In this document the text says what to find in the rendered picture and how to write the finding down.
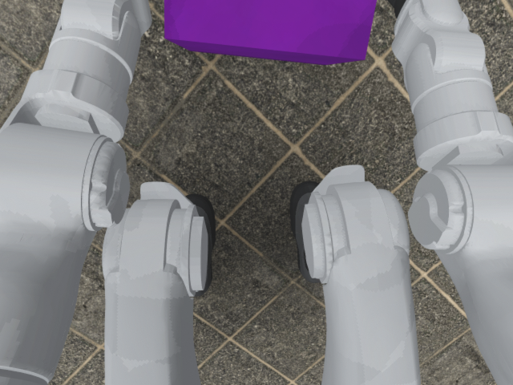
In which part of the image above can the robot right hand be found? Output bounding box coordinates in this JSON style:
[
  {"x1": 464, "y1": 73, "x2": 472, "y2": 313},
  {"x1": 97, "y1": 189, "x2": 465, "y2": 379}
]
[{"x1": 387, "y1": 0, "x2": 406, "y2": 18}]

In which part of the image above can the right robot upper arm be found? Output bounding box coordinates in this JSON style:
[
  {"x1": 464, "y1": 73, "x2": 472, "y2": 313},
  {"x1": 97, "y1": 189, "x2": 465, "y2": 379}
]
[{"x1": 408, "y1": 164, "x2": 513, "y2": 385}]

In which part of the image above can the carton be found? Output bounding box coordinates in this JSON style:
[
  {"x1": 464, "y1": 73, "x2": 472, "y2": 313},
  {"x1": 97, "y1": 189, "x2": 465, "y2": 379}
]
[{"x1": 164, "y1": 0, "x2": 377, "y2": 65}]

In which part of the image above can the robot right thigh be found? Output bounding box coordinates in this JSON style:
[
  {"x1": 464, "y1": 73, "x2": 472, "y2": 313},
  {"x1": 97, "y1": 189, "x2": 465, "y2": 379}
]
[{"x1": 301, "y1": 181, "x2": 421, "y2": 385}]

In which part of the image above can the left robot foot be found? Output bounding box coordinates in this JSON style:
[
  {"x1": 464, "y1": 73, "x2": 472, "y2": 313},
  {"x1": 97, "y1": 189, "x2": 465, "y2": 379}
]
[{"x1": 186, "y1": 194, "x2": 216, "y2": 297}]

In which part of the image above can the left robot forearm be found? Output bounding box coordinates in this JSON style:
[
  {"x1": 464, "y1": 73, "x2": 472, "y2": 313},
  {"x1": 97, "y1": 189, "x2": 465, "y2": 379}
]
[{"x1": 0, "y1": 0, "x2": 152, "y2": 143}]

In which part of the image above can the right robot forearm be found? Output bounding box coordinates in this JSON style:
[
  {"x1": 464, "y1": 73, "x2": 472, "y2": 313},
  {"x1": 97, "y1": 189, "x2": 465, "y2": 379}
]
[{"x1": 392, "y1": 0, "x2": 513, "y2": 171}]

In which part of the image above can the left robot upper arm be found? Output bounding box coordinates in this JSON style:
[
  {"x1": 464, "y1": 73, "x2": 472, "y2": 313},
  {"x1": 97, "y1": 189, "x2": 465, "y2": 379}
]
[{"x1": 0, "y1": 123, "x2": 130, "y2": 385}]

